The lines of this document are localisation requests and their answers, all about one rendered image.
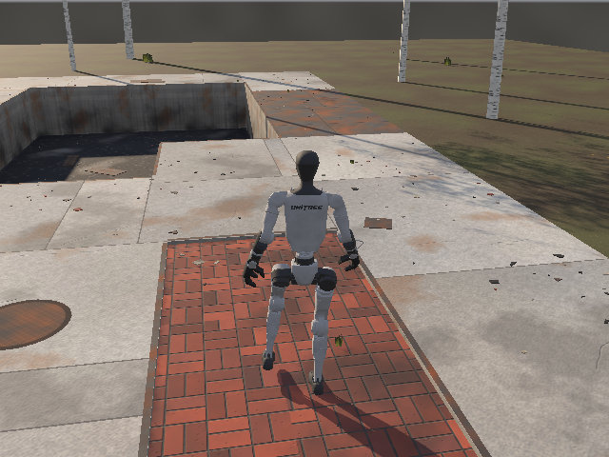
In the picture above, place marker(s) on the robot right hand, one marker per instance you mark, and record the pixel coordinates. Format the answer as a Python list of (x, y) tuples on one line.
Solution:
[(355, 262)]

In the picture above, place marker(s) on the robot right foot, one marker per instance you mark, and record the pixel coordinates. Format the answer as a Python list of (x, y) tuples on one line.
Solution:
[(317, 387)]

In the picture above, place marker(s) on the left robot upper arm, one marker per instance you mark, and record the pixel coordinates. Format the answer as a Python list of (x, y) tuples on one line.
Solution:
[(276, 200)]

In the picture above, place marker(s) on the left robot forearm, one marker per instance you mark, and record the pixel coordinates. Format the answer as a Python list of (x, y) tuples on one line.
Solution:
[(256, 252)]

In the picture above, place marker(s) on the robot right thigh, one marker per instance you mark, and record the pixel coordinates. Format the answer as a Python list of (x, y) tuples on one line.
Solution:
[(326, 283)]

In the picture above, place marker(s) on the right robot upper arm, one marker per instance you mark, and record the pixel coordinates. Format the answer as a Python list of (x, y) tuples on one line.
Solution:
[(335, 201)]

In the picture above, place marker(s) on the robot left hand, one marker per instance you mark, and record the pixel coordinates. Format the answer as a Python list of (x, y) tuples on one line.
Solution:
[(249, 272)]

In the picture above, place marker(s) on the right robot forearm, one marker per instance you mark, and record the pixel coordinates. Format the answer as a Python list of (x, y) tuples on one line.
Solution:
[(350, 247)]

